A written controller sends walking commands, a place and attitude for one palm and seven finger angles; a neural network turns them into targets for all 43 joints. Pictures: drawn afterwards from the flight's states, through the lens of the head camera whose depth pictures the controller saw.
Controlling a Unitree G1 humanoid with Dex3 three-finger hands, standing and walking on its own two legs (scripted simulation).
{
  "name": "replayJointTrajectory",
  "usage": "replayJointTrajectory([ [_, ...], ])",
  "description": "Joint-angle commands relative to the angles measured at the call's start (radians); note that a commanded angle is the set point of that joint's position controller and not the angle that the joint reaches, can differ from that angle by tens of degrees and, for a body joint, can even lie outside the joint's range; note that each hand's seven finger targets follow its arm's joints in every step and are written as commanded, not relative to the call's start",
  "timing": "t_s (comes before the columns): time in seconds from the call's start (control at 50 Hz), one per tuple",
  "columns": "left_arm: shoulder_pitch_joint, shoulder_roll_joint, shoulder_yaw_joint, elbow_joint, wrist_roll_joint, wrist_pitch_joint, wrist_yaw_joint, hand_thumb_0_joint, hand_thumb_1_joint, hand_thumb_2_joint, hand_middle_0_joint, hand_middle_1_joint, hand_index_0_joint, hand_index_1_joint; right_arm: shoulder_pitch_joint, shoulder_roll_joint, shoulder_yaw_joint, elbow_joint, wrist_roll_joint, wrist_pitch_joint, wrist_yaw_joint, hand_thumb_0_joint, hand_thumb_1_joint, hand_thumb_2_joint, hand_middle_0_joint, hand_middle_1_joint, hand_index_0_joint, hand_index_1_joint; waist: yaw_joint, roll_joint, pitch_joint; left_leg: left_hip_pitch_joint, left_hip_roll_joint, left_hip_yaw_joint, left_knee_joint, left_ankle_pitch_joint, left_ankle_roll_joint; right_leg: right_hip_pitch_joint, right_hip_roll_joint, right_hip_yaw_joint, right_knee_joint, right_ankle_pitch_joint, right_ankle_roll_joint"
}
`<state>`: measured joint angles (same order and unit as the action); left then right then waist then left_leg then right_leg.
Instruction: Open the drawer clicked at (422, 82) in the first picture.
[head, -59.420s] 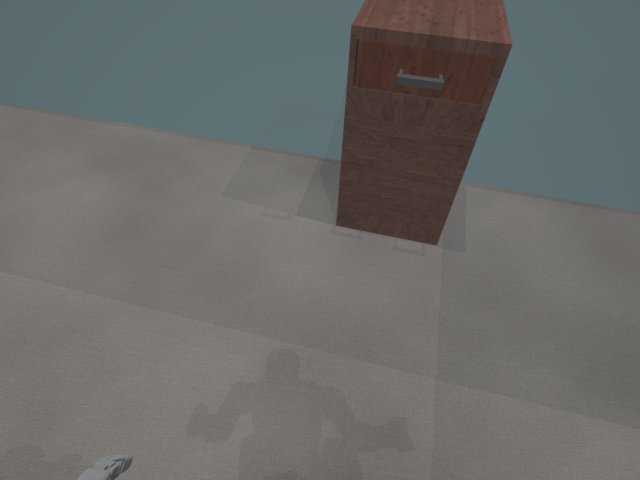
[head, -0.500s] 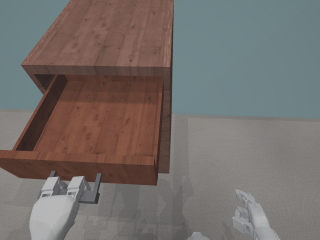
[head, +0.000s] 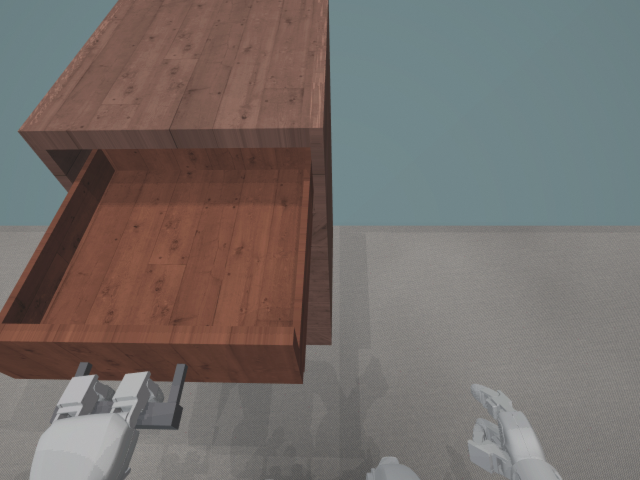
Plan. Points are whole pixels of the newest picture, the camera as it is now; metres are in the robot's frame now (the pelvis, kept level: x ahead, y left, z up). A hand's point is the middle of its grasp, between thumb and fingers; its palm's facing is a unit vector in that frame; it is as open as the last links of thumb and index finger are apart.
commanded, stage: open the thumb to release the handle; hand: left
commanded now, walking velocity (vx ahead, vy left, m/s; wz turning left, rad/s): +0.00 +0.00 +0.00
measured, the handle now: (124, 393) +0.21 +0.24 +0.01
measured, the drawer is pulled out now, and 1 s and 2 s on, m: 0.30 0.30 0.30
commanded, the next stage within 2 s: lift the hand off the handle in 0.48 s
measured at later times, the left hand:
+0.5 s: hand (110, 453) +0.15 +0.24 +0.00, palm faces -0.02 -0.08 -1.00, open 12.4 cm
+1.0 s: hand (110, 448) +0.16 +0.25 +0.00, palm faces +0.02 -0.07 -1.00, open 13.8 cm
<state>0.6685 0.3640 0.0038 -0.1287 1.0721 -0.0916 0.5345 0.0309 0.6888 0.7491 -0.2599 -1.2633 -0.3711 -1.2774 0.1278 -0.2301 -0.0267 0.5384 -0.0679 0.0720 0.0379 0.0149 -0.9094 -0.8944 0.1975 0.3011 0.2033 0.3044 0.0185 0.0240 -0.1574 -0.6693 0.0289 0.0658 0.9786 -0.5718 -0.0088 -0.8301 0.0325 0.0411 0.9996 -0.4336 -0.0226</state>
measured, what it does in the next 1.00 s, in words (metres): stands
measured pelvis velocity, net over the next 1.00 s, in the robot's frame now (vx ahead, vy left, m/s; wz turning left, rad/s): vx -0.02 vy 0.00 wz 0.04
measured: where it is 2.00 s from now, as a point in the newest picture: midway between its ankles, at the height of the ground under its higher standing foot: outside the picture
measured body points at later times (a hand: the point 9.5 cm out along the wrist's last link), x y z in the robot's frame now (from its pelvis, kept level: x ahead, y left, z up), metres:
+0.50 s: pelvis -0.01 +0.00 +0.01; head +0.04 -0.02 +0.46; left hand +0.15 +0.24 +0.05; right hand +0.21 -0.22 -0.09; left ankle -0.06 +0.12 -0.68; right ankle +0.03 -0.10 -0.68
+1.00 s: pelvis -0.02 +0.00 +0.01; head +0.04 -0.02 +0.45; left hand +0.15 +0.25 +0.06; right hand +0.19 -0.21 -0.11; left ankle -0.06 +0.12 -0.68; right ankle +0.03 -0.10 -0.68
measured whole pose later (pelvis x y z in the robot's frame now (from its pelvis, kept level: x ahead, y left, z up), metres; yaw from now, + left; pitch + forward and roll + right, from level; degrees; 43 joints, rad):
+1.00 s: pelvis -0.02 +0.00 +0.01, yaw +2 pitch +13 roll +1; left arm 0.46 0.34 -0.05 -0.02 1.08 -0.04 0.53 0.00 -0.49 0.30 -0.32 -1.21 -0.32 -1.20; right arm 0.12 -0.22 -0.02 0.60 -0.05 0.07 -0.02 0.02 -0.91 -0.89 0.20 0.30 0.20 0.30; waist 0.06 0.04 -0.13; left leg -0.65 0.01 0.03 0.96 -0.53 0.00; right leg -0.78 0.01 0.01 0.95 -0.40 -0.02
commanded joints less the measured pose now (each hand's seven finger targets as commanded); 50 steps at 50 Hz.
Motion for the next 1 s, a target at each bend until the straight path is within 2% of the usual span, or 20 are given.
replayJointTrajectory([
  [0.0,-0.042,0.137,0.166,-0.084,0.031,-0.004,0.11,0.0,0.76,0.84,-0.39,-1.335,-0.39,-1.335,-0.086,-0.102,-0.047,-0.125,-0.012,-0.057,-0.03,0.0,-0.9,-0.9,0.2,0.3,0.2,0.3,0.045,0.009,-0.15,0.037,-0.064,-0.065,-0.072,0.379,0.013,0.167,0.003,-0.003,-0.107,0.311,-0.035],
  [0.02,-0.056,0.136,0.156,-0.1,0.031,-0.007,0.116,0.0,0.69,0.81,-0.385,-1.327,-0.385,-1.327,-0.09,-0.106,-0.045,-0.126,-0.016,-0.064,-0.027,0.0,-0.9,-0.9,0.2,0.3,0.2,0.3,0.046,-0.005,-0.18,0.052,-0.068,-0.065,-0.062,0.389,0.008,0.137,0.007,0.027,-0.102,0.294,-0.04],
  [0.06,-0.057,0.133,0.149,-0.131,0.013,0.012,0.114,0.0,0.55,0.75,-0.375,-1.313,-0.375,-1.313,-0.081,-0.11,-0.055,-0.136,-0.008,-0.061,-0.031,0.0,-0.9,-0.9,0.2,0.3,0.2,0.3,0.048,0.003,-0.256,0.083,-0.064,-0.06,-0.07,0.432,0.01,0.198,0.003,0.001,-0.104,0.346,-0.037],
  [0.08,-0.066,0.128,0.138,-0.139,0.006,0.019,0.113,0.0,0.48,0.72,-0.37,-1.305,-0.37,-1.305,-0.077,-0.113,-0.055,-0.132,-0.007,-0.062,-0.033,0.0,-0.9,-0.9,0.2,0.3,0.2,0.3,0.045,0.006,-0.261,0.099,-0.07,-0.057,-0.067,0.444,0.007,0.192,0.001,0.018,-0.106,0.352,-0.035],
  [0.1,-0.032,0.117,0.125,-0.136,-0.006,0.033,0.102,0.0,0.41,0.69,-0.365,-1.298,-0.365,-1.298,-0.077,-0.112,-0.057,-0.136,-0.001,-0.061,-0.037,0.0,-0.9,-0.9,0.2,0.3,0.2,0.3,0.051,-0.003,-0.266,0.094,-0.067,-0.054,-0.081,0.436,0.011,0.239,-0.002,-0.009,-0.117,0.369,-0.03],
  [0.12,-0.054,0.111,0.104,-0.122,-0.007,0.044,0.093,0.0,0.34,0.66,-0.36,-1.29,-0.36,-1.29,-0.083,-0.114,-0.05,-0.131,0.003,-0.059,-0.04,0.0,-0.9,-0.9,0.2,0.3,0.2,0.3,0.038,-0.04,-0.24,0.084,-0.069,-0.056,-0.081,0.433,0.013,0.227,-0.001,0.0,-0.125,0.363,-0.027],
  [0.14,-0.086,0.109,0.091,-0.133,-0.009,0.053,0.083,0.0,0.27,0.63,-0.355,-1.283,-0.355,-1.283,-0.086,-0.115,-0.052,-0.13,0.007,-0.058,-0.044,0.0,-0.9,-0.9,0.2,0.3,0.2,0.3,0.035,-0.034,-0.236,0.082,-0.067,-0.054,-0.089,0.415,0.017,0.247,-0.006,-0.009,-0.138,0.367,-0.024],
  [0.18,-0.11,0.145,0.12,-0.103,-0.001,0.065,0.078,0.0,0.13,0.57,-0.345,-1.268,-0.345,-1.268,-0.095,-0.113,-0.04,-0.123,0.007,-0.054,-0.055,0.0,-0.9,-0.9,0.2,0.3,0.2,0.3,0.041,-0.062,-0.221,0.07,-0.069,-0.053,-0.103,0.399,0.017,0.259,-0.005,0.004,-0.145,0.366,-0.022],
  [0.2,-0.078,0.129,0.107,-0.076,0.002,0.07,0.071,0.0,0.06,0.54,-0.34,-1.26,-0.34,-1.26,-0.098,-0.107,-0.038,-0.126,0.014,-0.055,-0.058,0.0,-0.9,-0.9,0.2,0.3,0.2,0.3,0.048,-0.062,-0.197,0.062,-0.067,-0.052,-0.116,0.384,0.02,0.278,-0.005,-0.017,-0.154,0.358,-0.021],
  [0.22,-0.108,0.112,0.076,-0.066,0.01,0.07,0.062,0.0,-0.01,0.51,-0.335,-1.253,-0.335,-1.253,-0.101,-0.107,-0.031,-0.121,0.011,-0.056,-0.058,0.0,-0.9,-0.9,0.2,0.3,0.2,0.3,0.039,-0.081,-0.175,0.055,-0.069,-0.051,-0.118,0.373,0.02,0.263,-0.003,-0.006,-0.159,0.348,-0.02],
  [0.3,-0.086,0.116,0.067,-0.084,0.004,0.06,0.034,0.0,-0.29,0.39,-0.315,-1.222,-0.315,-1.222,-0.103,-0.101,-0.029,-0.128,0.017,-0.065,-0.058,0.0,-0.9,-0.9,0.2,0.3,0.2,0.3,0.058,-0.035,-0.177,0.09,-0.066,-0.048,-0.146,0.371,0.02,0.292,-0.006,-0.015,-0.181,0.32,-0.023],
  [0.36,-0.101,0.121,0.067,-0.077,-0.002,0.05,0.015,0.0,-0.5,0.3,-0.3,-1.2,-0.3,-1.2,-0.108,-0.102,-0.025,-0.13,0.017,-0.066,-0.058,0.0,-0.9,-0.9,0.2,0.3,0.2,0.3,0.05,-0.046,-0.134,0.084,-0.065,-0.049,-0.157,0.342,0.023,0.286,-0.006,-0.011,-0.204,0.288,-0.024],
  [0.44,-0.119,0.128,0.078,-0.061,0.008,0.027,0.01,0.0,-0.5,0.3,-0.3,-1.2,-0.3,-1.2,-0.11,-0.098,-0.023,-0.127,0.012,-0.068,-0.057,0.0,-0.9,-0.9,0.2,0.3,0.2,0.3,0.055,-0.018,-0.098,0.068,-0.073,-0.045,-0.162,0.282,0.024,0.267,-0.01,-0.001,-0.22,0.218,-0.026],
  [0.48,-0.119,0.147,0.102,-0.069,0.012,0.013,0.018,0.0,-0.5,0.3,-0.3,-1.2,-0.3,-1.2,-0.108,-0.099,-0.023,-0.126,0.006,-0.069,-0.055,0.0,-0.9,-0.9,0.2,0.3,0.2,0.3,0.062,-0.002,-0.119,0.075,-0.075,-0.043,-0.158,0.293,0.022,0.266,-0.009,0.011,-0.213,0.222,-0.028],
  [0.54,-0.109,0.133,0.099,-0.08,0.011,0.002,0.027,0.0,-0.5,0.3,-0.3,-1.2,-0.3,-1.2,-0.102,-0.099,-0.032,-0.125,0.006,-0.067,-0.048,0.0,-0.9,-0.9,0.2,0.3,0.2,0.3,0.063,0.005,-0.143,0.084,-0.071,-0.048,-0.152,0.326,0.017,0.26,-0.005,-0.003,-0.194,0.25,-0.032],
  [0.56,-0.089,0.085,0.051,-0.056,0.008,0.008,0.026,0.0,-0.5,0.3,-0.3,-1.2,-0.3,-1.2,-0.104,-0.098,-0.032,-0.125,0.002,-0.068,-0.044,0.0,-0.9,-0.9,0.2,0.3,0.2,0.3,0.051,-0.007,-0.13,0.079,-0.068,-0.05,-0.146,0.338,0.018,0.247,-0.004,-0.01,-0.191,0.265,-0.031],
  [0.62,-0.115,0.103,0.071,-0.062,0.015,-0.001,0.042,0.0,-0.5,0.3,-0.3,-1.2,-0.3,-1.2,-0.103,-0.103,-0.037,-0.121,-0.001,-0.067,-0.041,0.0,-0.9,-0.9,0.2,0.3,0.2,0.3,0.052,-0.018,-0.143,0.068,-0.068,-0.054,-0.133,0.342,0.016,0.224,-0.001,-0.007,-0.17,0.26,-0.031],
  [0.8,-0.227,0.122,0.082,-0.04,0.021,0.039,0.061,0.0,-0.5,0.3,-0.3,-1.2,-0.3,-1.2,-0.106,-0.106,-0.045,-0.105,0.008,-0.06,-0.058,0.0,-0.9,-0.9,0.2,0.3,0.2,0.3,0.037,-0.059,-0.166,0.055,-0.064,-0.054,-0.129,0.312,0.017,0.229,-0.007,-0.017,-0.172,0.254,-0.025],
  [0.9,-0.236,0.149,0.098,-0.082,0.009,0.058,0.055,0.0,-0.5,0.3,-0.3,-1.2,-0.3,-1.2,-0.116,-0.103,-0.038,-0.107,0.015,-0.06,-0.072,0.0,-0.9,-0.9,0.2,0.3,0.2,0.3,0.052,-0.005,-0.201,0.087,-0.069,-0.05,-0.154,0.322,0.016,0.282,-0.008,-0.016,-0.188,0.27,-0.026],
  [0.98,-0.262,0.151,0.082,-0.161,-0.001,0.073,0.042,0.0,-0.5,0.3,-0.3,-1.2,-0.3,-1.2,-0.117,-0.1,-0.028,-0.113,0.012,-0.058,-0.074,0.0,-0.9,-0.9,0.2,0.3,0.2,0.3,0.045,0.018,-0.207,0.138,-0.064,-0.053,-0.177,0.357,0.015,0.288,-0.009,-0.025,-0.206,0.251,-0.026],
])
